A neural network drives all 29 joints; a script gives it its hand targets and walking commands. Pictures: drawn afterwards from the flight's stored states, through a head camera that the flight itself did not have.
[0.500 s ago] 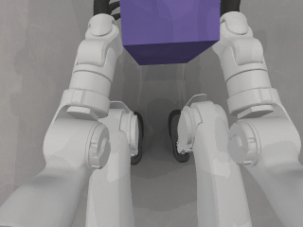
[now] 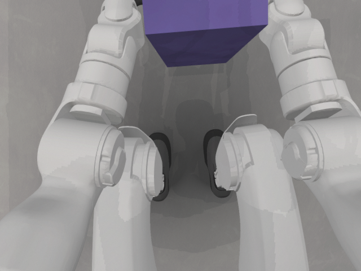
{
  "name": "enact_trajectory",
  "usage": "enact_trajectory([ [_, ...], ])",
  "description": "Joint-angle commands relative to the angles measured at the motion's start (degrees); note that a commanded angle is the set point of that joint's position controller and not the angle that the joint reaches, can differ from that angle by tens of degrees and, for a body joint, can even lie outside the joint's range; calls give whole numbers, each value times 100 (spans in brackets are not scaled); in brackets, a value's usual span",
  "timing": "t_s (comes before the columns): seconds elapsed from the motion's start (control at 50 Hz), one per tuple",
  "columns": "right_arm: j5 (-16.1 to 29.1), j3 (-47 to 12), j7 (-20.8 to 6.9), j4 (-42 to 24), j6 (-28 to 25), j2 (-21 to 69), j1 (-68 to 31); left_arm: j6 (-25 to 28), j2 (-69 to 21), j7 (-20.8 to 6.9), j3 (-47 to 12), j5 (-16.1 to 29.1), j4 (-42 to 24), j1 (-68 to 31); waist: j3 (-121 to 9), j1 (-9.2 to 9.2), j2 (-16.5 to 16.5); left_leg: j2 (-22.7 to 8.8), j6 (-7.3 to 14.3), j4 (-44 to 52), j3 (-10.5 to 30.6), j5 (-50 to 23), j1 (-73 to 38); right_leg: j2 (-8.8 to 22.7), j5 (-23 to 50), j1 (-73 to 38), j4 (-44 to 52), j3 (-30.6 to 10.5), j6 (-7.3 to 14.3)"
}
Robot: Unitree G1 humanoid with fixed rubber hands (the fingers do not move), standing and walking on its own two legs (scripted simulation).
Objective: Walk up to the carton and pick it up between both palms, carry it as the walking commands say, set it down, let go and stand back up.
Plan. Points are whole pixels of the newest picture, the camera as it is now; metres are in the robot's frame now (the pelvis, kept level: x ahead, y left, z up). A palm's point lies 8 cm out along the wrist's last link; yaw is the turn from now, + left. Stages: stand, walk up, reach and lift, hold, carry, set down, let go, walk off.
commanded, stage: set down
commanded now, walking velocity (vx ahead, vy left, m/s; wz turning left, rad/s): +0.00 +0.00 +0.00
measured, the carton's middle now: (197, 11) +0.54 -0.04 -0.21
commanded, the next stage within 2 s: none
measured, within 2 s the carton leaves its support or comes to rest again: rests again in 1.82 s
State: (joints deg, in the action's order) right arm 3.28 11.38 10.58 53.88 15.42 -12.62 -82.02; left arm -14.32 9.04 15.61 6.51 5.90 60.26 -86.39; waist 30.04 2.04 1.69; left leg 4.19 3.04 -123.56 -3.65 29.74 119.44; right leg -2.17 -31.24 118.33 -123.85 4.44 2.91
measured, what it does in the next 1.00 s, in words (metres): stands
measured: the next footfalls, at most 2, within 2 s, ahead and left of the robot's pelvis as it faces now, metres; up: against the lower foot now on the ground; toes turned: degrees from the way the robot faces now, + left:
none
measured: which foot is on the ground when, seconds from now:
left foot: down 0.00-1.00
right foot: down 0.00-1.00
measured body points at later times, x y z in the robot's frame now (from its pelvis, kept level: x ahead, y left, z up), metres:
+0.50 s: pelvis +0.00 +0.00 -0.01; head +0.35 -0.02 +0.25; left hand +0.55 +0.09 -0.17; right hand +0.55 -0.16 -0.16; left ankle +0.14 +0.09 -0.35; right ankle +0.14 -0.09 -0.35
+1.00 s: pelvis +0.00 +0.00 -0.03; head +0.36 -0.02 +0.24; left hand +0.56 +0.08 -0.18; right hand +0.55 -0.17 -0.18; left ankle +0.14 +0.09 -0.35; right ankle +0.14 -0.09 -0.35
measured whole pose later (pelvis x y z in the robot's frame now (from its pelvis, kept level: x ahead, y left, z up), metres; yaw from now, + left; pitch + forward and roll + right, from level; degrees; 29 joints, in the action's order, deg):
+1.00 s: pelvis +0.00 +0.00 -0.03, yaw -1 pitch +27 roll +0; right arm 0.1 12.9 6.4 60.2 14.0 -13.7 -85.2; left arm -13.2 8.6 10.5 14.8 -0.1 64.5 -88.3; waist 28.7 2.4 2.2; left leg 6.9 1.2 -127.9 -3.8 30.5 124.2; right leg -3.7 -30.8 124.1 -128.3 2.9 1.8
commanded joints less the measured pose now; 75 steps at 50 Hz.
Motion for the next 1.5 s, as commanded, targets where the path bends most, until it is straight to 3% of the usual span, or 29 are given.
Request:
enact_trajectory([
  [0.0, 813, -2244, -1627, -1855, -441, 6082, -4360, 421, -6402, -1429, -1635, 539, -2022, -3515, -11818, 67, -315, 642, -91, 731, 498, -2481, -4505, -606, 2505, -4092, 968, -514, -169],
  [0.06, 868, -2358, -1593, -2063, -431, 6195, -4396, 404, -6437, -1457, -1603, 482, -2119, -3354, -12003, -94, -424, 659, -72, 732, 431, -2527, -4318, -614, 2679, -4430, 951, -556, -212],
  [0.08, 836, -2355, -1589, -1990, -412, 6259, -4409, 390, -6342, -1482, -1491, 428, -1991, -3358, -11751, -152, -506, 627, -46, 751, 391, -2217, -4100, -622, 2304, -4272, 1039, -580, -211],
  [0.12, 806, -2383, -1579, -1894, -371, 6303, -4442, 388, -6329, -1524, -1381, 318, -2066, -3408, -11489, -312, -502, 660, -65, 784, 311, -2115, -3774, -609, 2323, -4385, 1035, -636, -224],
  [0.16, 793, -2430, -1535, -1880, -399, 6346, -4392, 418, -6373, -1572, -1388, 324, -2116, -3377, -11553, -283, -583, 663, -78, 733, 291, -2180, -3558, -618, 2599, -4658, 992, -690, -238],
  [0.22, 698, -2316, -1509, -1765, -401, 6357, -4473, 420, -6269, -1620, -1307, 280, -2070, -3570, -11211, -321, -539, 641, -85, 762, 251, -1881, -3385, -610, 2251, -4467, 1036, -702, -228],
  [0.32, 607, -2189, -1485, -1620, -461, 6311, -4408, 461, -6293, -1657, -1345, 373, -1988, -3651, -11104, -143, -494, 641, -117, 737, 272, -1880, -3315, -630, 2344, -4461, 988, -671, -212],
  [0.44, 409, -1887, -1626, -1143, -437, 6284, -4336, 447, -6315, -1710, -1155, 267, -1642, -3679, -10426, -30, -384, 645, -144, 767, 293, -1504, -3119, -607, 1824, -3865, 964, -570, -158],
  [0.6, 422, -1714, -1804, -985, -464, 6301, -4285, 453, -6513, -1744, -1115, 285, -1481, -3629, -10501, 101, -231, 671, -181, 668, 309, -1682, -3307, -562, 1861, -3502, 803, -415, -145],
  [0.64, 468, -1733, -1833, -998, -470, 6295, -4300, 452, -6514, -1736, -1127, 289, -1508, -3591, -10602, 49, -220, 682, -188, 646, 307, -1771, -3330, -538, 1928, -3486, 738, -390, -156],
  [0.72, 435, -1710, -1914, -949, -445, 6313, -4277, 446, -6451, -1783, -897, 157, -1291, -3346, -10081, 33, -507, 696, -127, 609, 337, -1636, -3024, -531, 1757, -3234, 730, -403, -172],
  [0.98, 276, -1517, -2033, -616, -520, 6065, -4031, 514, -6209, -1931, -395, -188, -760, -2956, -8638, -57, -558, 736, -62, 421, 276, -1263, -2220, -494, 1428, -2716, 633, -489, -194],
  [1.24, 97, -1557, -1937, -394, -693, 5843, -3407, 678, -5997, -1959, -223, -440, -517, -2315, -7195, -129, -505, 743, -69, 278, 270, -1213, -1459, -550, 1539, -2115, 613, -632, -188],
  [1.48, -77, -1369, -1750, -218, -833, 5114, -3116, 790, -5301, -1816, -76, -559, -486, -2102, -7153, -132, -429, 694, -150, 200, 270, -1220, -1505, -507, 1569, -2055, 548, -668, -243],
])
